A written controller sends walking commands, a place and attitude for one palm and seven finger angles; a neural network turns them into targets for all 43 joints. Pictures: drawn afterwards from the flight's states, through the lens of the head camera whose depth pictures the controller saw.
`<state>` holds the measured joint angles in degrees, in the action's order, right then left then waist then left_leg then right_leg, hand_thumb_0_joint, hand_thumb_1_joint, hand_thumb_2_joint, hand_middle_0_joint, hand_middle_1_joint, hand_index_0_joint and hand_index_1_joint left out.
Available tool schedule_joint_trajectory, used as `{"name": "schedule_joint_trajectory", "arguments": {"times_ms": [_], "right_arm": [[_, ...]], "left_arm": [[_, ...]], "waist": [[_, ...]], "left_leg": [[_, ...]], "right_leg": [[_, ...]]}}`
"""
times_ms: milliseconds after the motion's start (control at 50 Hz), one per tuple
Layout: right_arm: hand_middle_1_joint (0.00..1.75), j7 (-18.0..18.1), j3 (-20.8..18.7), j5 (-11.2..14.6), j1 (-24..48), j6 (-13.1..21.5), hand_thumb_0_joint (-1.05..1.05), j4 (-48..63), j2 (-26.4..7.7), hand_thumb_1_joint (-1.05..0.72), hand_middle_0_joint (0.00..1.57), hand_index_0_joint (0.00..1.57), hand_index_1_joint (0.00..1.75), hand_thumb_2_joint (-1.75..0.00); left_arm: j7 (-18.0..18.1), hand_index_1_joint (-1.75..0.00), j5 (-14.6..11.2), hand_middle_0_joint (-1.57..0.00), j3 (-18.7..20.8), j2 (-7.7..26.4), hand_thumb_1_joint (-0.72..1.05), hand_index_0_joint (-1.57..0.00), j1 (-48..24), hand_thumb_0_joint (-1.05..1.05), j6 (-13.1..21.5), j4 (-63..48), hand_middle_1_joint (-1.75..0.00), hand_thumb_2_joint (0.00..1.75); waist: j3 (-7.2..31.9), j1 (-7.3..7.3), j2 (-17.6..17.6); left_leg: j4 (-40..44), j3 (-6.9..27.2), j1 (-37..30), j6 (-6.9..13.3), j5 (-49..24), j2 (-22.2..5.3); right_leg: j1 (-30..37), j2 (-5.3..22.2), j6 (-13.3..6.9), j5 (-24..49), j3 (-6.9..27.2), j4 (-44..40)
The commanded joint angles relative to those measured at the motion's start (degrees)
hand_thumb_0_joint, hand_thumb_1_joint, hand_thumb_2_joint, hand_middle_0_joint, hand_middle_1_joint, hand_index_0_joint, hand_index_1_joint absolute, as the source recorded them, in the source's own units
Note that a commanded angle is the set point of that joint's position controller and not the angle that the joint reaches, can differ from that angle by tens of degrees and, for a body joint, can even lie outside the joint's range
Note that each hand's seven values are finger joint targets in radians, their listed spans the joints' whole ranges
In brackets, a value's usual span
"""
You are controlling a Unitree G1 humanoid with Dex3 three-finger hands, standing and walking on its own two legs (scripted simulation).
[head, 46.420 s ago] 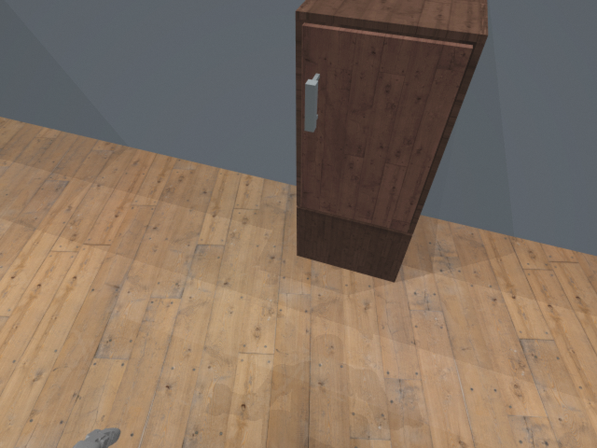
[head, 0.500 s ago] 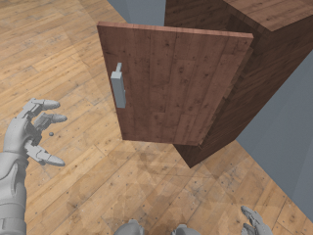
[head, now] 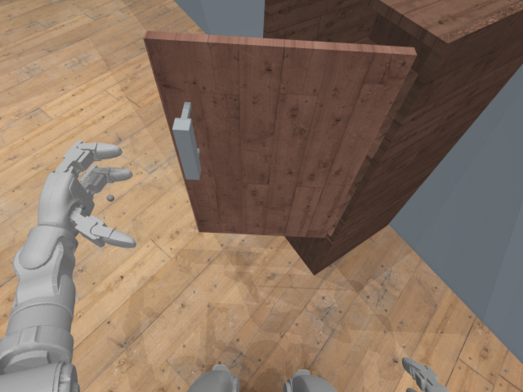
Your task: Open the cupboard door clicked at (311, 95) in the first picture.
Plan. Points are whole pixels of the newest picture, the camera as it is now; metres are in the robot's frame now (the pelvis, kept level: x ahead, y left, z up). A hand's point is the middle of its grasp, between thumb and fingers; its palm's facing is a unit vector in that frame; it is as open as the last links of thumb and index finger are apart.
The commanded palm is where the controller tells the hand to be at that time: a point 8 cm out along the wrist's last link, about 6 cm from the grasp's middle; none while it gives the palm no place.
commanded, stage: move the hooked fingers beside the handle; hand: left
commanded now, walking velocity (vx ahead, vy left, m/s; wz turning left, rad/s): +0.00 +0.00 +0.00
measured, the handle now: (190, 142) +0.51 +0.13 +0.04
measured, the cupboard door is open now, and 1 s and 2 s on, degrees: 55 55 55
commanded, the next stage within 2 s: slide the fingers in behind the handle in 1.42 s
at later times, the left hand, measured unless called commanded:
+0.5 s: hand (134, 171) +0.44 +0.21 +0.05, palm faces -0.01 -1.00 +0.00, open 14.0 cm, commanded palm +0.42 +0.26 +0.05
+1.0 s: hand (140, 166) +0.45 +0.21 +0.04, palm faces +0.00 -1.00 +0.00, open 14.0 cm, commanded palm +0.43 +0.25 +0.05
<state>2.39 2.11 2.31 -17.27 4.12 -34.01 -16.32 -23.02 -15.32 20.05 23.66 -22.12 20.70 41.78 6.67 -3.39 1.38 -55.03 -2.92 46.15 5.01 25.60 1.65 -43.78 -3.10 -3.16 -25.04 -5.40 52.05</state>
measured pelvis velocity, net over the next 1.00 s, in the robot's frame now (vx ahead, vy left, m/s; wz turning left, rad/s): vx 0.00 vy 0.01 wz -0.02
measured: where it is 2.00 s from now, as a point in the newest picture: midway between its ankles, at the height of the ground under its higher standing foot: outside the picture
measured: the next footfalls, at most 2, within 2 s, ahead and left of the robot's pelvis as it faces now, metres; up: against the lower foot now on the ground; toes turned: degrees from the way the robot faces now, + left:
none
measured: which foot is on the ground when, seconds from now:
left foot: down 0.00-1.00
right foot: down 0.00-1.00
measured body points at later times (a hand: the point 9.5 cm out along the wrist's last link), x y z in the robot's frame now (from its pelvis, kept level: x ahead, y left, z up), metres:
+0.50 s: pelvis -0.01 +0.01 -0.01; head +0.10 +0.03 +0.43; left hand +0.43 +0.27 +0.05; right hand +0.05 -0.26 -0.12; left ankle +0.01 +0.06 -0.68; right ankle +0.00 -0.09 -0.68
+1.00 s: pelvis +0.00 +0.01 -0.01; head +0.11 +0.03 +0.43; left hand +0.44 +0.26 +0.05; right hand +0.03 -0.26 -0.12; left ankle +0.01 +0.06 -0.68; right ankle +0.00 -0.09 -0.68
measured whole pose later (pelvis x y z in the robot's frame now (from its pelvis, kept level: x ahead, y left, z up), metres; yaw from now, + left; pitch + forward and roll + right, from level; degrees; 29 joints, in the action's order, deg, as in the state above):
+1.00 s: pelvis +0.00 +0.01 -0.01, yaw -1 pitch +20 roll -3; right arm 0.2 2.1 1.4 -21.0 -4.7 -35.2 -15.4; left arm -16.0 -10.5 19.6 24.0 -36.9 26.0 57.9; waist 7.3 -6.3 1.5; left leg -58.0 -3.6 50.7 5.7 27.1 0.9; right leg -48.3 -3.7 -2.6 -25.6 -4.8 54.3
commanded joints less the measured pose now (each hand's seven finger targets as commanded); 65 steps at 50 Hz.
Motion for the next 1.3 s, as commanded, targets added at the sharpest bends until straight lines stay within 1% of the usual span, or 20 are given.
{"name": "schedule_joint_trajectory", "arguments": {"times_ms": [0, 200, 220, 300, 340, 400, 440, 460, 600, 700, 720, 820, 840, 880, 940, 1040, 1140, 1180, 1260, 1280], "right_arm": [[0.30, 0.6, -4.0, 0.2, -4.2, 0.6, 0.00, 5.0, -9.2, -0.90, 0.20, 0.20, 0.30, -0.90], [0.30, 0.4, -4.1, 0.0, -5.8, -1.3, 0.00, 3.2, -9.5, -0.90, 0.20, 0.20, 0.30, -0.90], [0.30, 0.3, -4.2, -0.1, -6.2, -1.6, 0.00, 3.1, -9.8, -0.90, 0.20, 0.20, 0.30, -0.90], [0.30, 0.0, -4.0, -0.2, -6.7, -2.6, 0.00, 2.7, -9.6, -0.90, 0.20, 0.20, 0.30, -0.90], [0.30, 0.0, -4.0, -0.4, -7.0, -3.1, 0.00, 2.2, -9.8, -0.90, 0.20, 0.20, 0.30, -0.90], [0.30, -0.2, -4.0, -0.7, -7.5, -3.7, 0.00, 2.2, -9.9, -0.90, 0.20, 0.20, 0.30, -0.90], [0.30, -0.5, -4.0, -0.8, -7.8, -4.1, 0.00, 2.0, -9.6, -0.90, 0.20, 0.20, 0.30, -0.90], [0.30, -0.5, -4.0, -0.9, -8.5, -4.3, 0.00, 1.6, -10.0, -0.90, 0.20, 0.20, 0.30, -0.90], [0.30, -1.3, -4.0, -1.4, -9.9, -5.9, 0.00, 1.4, -9.9, -0.90, 0.20, 0.20, 0.30, -0.90], [0.30, -1.9, -4.1, -1.3, -10.3, -7.1, 0.00, 2.6, -9.6, -0.90, 0.20, 0.20, 0.30, -0.90], [0.30, -1.8, -4.2, -1.4, -10.3, -7.3, 0.00, 2.6, -9.9, -0.90, 0.20, 0.20, 0.30, -0.90], [0.30, -1.6, -4.3, -1.2, -10.1, -7.6, 0.00, 3.3, -9.5, -0.90, 0.20, 0.20, 0.30, -0.90], [0.30, -1.6, -4.1, -1.0, -9.8, -7.6, 0.00, 3.5, -9.0, -0.90, 0.20, 0.20, 0.30, -0.90], [0.30, -1.7, -4.1, -0.8, -9.8, -7.7, 0.00, 3.2, -8.9, -0.90, 0.20, 0.20, 0.30, -0.90], [0.30, -1.4, -4.1, -0.7, -9.5, -7.8, 0.00, 2.6, -9.1, -0.90, 0.20, 0.20, 0.30, -0.90], [0.30, -1.4, -4.1, -0.7, -8.9, -7.4, 0.00, 2.7, -9.0, -0.90, 0.20, 0.20, 0.30, -0.90], [0.30, -1.2, -4.0, -0.7, -8.4, -7.3, 0.00, 2.8, -9.2, -0.90, 0.20, 0.20, 0.30, -0.90], [0.30, -1.2, -3.9, -0.7, -8.4, -7.2, 0.00, 2.7, -9.2, -0.90, 0.20, 0.20, 0.30, -0.90], [0.30, -1.2, -4.0, -0.6, -8.1, -7.1, 0.00, 2.7, -9.1, -0.90, 0.20, 0.20, 0.30, -0.90], [0.30, -1.3, -4.1, -0.6, -8.5, -7.2, 0.00, 2.6, -9.5, -0.90, 0.20, 0.20, 0.30, -0.90]], "left_arm": [[1.3, -1.20, -0.6, -0.30, 4.3, 15.6, -0.50, -0.30, -18.5, 0.00, 4.2, -8.9, -1.20, 0.30], [2.0, -1.20, 0.6, -0.30, 0.8, 13.4, -0.50, -0.30, -29.0, 0.00, 6.2, -4.1, -1.20, 0.30], [2.4, -1.20, 0.8, -0.30, 2.9, 15.4, -0.50, -0.30, -27.7, 0.00, 6.3, -2.7, -1.20, 0.30], [3.5, -1.20, 1.7, -0.30, 0.3, 12.8, -0.50, -0.30, -30.8, 0.00, 6.4, 0.2, -1.20, 0.30], [4.3, -1.20, 2.1, -0.30, 0.6, 13.6, -0.50, -0.30, -34.2, 0.00, 6.7, 2.0, -1.20, 0.30], [5.4, -1.20, 3.1, -0.30, 2.6, 16.2, -0.50, -0.30, -36.5, 0.00, 8.3, 1.5, -1.20, 0.30], [5.6, -1.20, 3.3, -0.30, 0.4, 13.1, -0.50, -0.30, -36.5, 0.00, 8.4, 3.7, -1.20, 0.30], [5.9, -1.20, 3.3, -0.30, 1.7, 14.8, -0.50, -0.30, -37.1, 0.00, 8.6, 4.9, -1.20, 0.30], [7.3, -1.20, 4.9, -0.30, 1.4, 14.6, -0.50, -0.30, -41.4, 0.00, 9.0, 8.0, -1.20, 0.30], [7.5, -1.20, 4.9, -0.30, 1.4, 13.5, -0.50, -0.30, -37.2, 0.00, 8.7, 7.9, -1.20, 0.30], [7.6, -1.20, 4.8, -0.30, 3.2, 15.6, -0.50, -0.30, -36.7, 0.00, 8.5, 8.3, -1.20, 0.30], [7.6, -1.20, 4.6, -0.30, 4.1, 16.9, -0.50, -0.30, -36.5, 0.00, 9.7, 3.3, -1.20, 0.30], [7.3, -1.20, 4.3, -0.30, 1.9, 14.2, -0.50, -0.30, -36.4, 0.00, 9.8, 2.2, -1.20, 0.30], [7.1, -1.20, 4.2, -0.30, 0.7, 12.9, -0.50, -0.30, -35.9, 0.00, 9.6, 2.3, -1.20, 0.30], [7.1, -1.20, 3.9, -0.30, 0.8, 12.9, -0.50, -0.30, -36.6, 0.00, 8.7, 5.2, -1.20, 0.30], [6.9, -1.20, 4.0, -0.30, 0.1, 12.2, -0.50, -0.30, -36.7, 0.00, 9.2, 4.2, -1.20, 0.30], [6.7, -1.20, 3.9, -0.30, 0.8, 13.1, -0.50, -0.30, -37.3, 0.00, 9.1, 5.6, -1.20, 0.30], [6.6, -1.20, 4.2, -0.30, 0.9, 14.0, -0.50, -0.30, -38.4, 0.00, 9.6, 4.3, -1.20, 0.30], [6.5, -1.20, 3.7, -0.30, -0.6, 11.9, -0.50, -0.30, -38.8, 0.00, 9.4, 4.4, -1.20, 0.30], [6.6, -1.20, 3.7, -0.30, 1.3, 13.6, -0.50, -0.30, -36.6, 0.00, 9.1, 5.2, -1.20, 0.30]], "waist": [[20.9, -0.40, 2.7], [21.8, -2.26, 4.6], [22.2, -1.33, 4.8], [21.4, -2.37, 4.4], [20.7, -3.08, 2.9], [24.0, -2.26, 5.9], [23.6, -3.19, 4.8], [23.1, -3.24, 3.5], [24.4, -3.90, 5.1], [25.6, -3.17, 5.0], [24.9, -2.82, 2.8], [27.4, -2.21, 4.8], [27.6, -2.91, 4.8], [26.9, -3.09, 5.9], [22.4, -3.67, 3.2], [23.6, -3.18, 5.9], [23.5, -3.35, 3.8], [25.1, -2.95, 6.3], [24.1, -3.64, 5.2], [25.0, -2.87, 4.1]], "left_leg": [[5.8, 6.5, -15.0, -3.8, -22.5, -2.7], [5.1, 8.2, -18.1, -4.4, -21.6, -3.2], [5.1, 8.3, -17.7, -4.6, -21.6, -3.2], [5.0, 8.8, -17.7, -4.7, -22.1, -3.4], [4.8, 8.8, -16.2, -4.4, -19.4, -3.3], [4.4, 9.1, -18.0, -4.9, -21.0, -3.2], [4.1, 9.4, -18.7, -5.0, -21.9, -3.5], [3.7, 9.5, -17.8, -4.7, -22.6, -3.6], [2.8, 9.8, -17.8, -5.0, -23.6, -3.7], [2.6, 8.9, -18.1, -4.8, -26.5, -3.7], [2.6, 8.6, -16.0, -4.5, -24.7, -3.5], [2.8, 8.0, -17.4, -4.3, -26.7, -3.4], [2.8, 8.0, -18.4, -4.3, -27.2, -3.4], [2.8, 8.4, -19.7, -4.6, -28.9, -3.7], [3.3, 7.9, -16.2, -4.1, -23.6, -3.5], [3.1, 8.5, -18.4, -4.5, -24.1, -3.4], [2.8, 8.1, -15.9, -4.0, -22.5, -3.1], [2.5, 8.4, -17.9, -4.4, -24.3, -3.1], [2.3, 8.8, -17.9, -4.4, -24.8, -3.2], [2.4, 8.7, -18.0, -4.4, -25.4, -3.3]], "right_leg": [[7.9, 1.8, 1.7, 17.9, 5.2, -4.8], [2.2, 1.5, 1.4, 14.5, 4.5, -4.1], [2.7, 1.4, 1.2, 14.3, 4.6, -3.9], [0.5, 1.4, 1.3, 13.8, 4.1, -3.4], [-0.1, 1.4, 1.4, 12.4, 4.1, -3.4], [0.2, 1.3, 1.1, 12.8, 4.3, -2.6], [-1.3, 1.1, 1.2, 13.1, 3.9, -2.6], [-1.0, 1.0, 1.1, 13.7, 4.0, -2.4], [-3.0, 0.7, 1.2, 13.6, 3.9, -1.4], [-1.1, 0.4, 1.4, 16.0, 3.9, -1.5], [0.2, 0.4, 1.4, 15.9, 4.2, -1.6], [2.9, 0.4, 1.3, 18.3, 4.7, -1.8], [2.6, 0.3, 1.5, 18.7, 4.7, -2.0], [1.2, 0.1, 1.4, 18.5, 4.4, -2.1], [0.7, 0.3, 1.6, 16.3, 4.5, -2.8], [-0.5, 0.4, 1.2, 15.6, 4.3, -2.5], [0.9, 0.5, 1.4, 15.9, 4.6, -2.3], [0.3, 0.6, 1.2, 16.3, 4.6, -1.8], [-0.5, 0.5, 1.1, 16.2, 4.3, -1.9], [0.3, 0.4, 1.2, 16.7, 4.3, -1.9]]}}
